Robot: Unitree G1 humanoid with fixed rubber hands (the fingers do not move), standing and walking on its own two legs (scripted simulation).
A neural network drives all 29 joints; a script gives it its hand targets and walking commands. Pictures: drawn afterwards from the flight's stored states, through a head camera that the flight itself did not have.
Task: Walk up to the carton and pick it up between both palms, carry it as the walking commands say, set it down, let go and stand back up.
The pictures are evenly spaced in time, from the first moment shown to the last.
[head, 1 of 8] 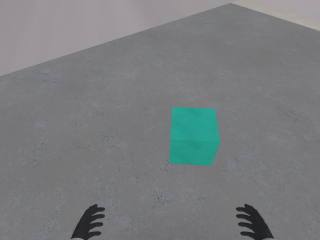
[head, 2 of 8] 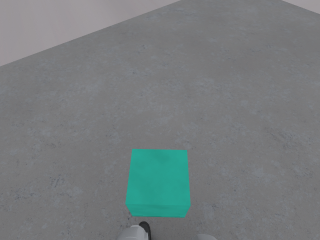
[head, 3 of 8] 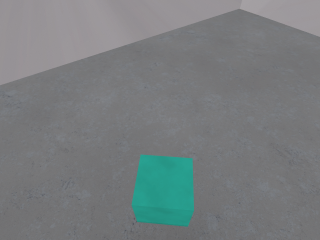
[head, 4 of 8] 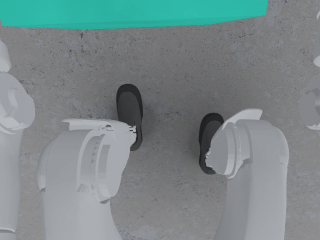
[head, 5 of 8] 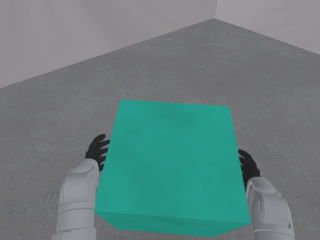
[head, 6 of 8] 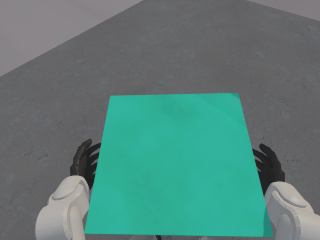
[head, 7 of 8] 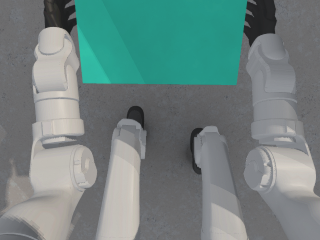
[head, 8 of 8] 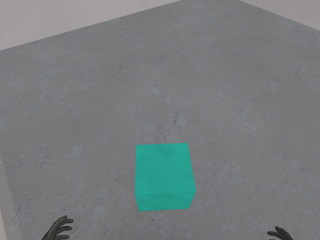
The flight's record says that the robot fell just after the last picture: no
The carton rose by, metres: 0.64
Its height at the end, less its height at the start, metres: +0.00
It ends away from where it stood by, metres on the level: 1.16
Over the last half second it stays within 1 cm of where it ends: yes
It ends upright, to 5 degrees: yes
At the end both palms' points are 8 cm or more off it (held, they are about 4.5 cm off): yes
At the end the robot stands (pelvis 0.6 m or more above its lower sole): yes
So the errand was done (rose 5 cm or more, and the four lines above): yes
